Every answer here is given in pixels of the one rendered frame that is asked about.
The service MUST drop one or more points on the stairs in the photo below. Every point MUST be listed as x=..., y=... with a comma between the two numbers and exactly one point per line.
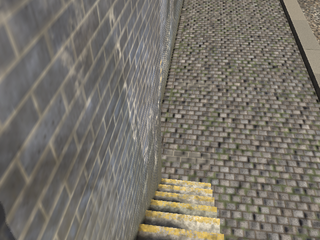
x=181, y=210

